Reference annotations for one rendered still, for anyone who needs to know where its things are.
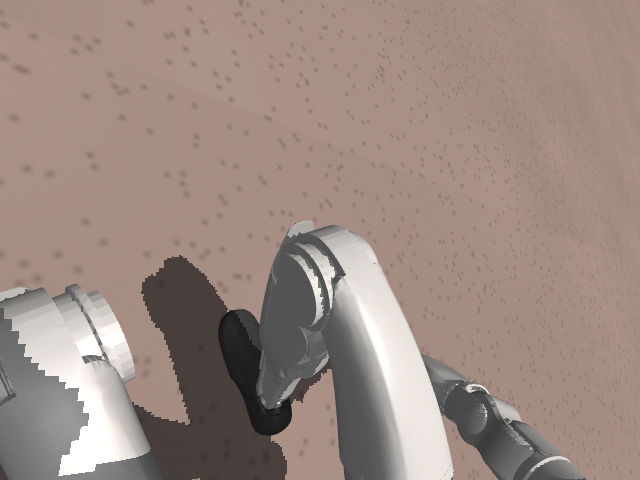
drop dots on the right robot foot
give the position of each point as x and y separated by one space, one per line
241 348

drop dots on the right robot hand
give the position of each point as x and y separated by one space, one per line
443 379

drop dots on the right robot arm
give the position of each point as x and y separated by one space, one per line
513 450

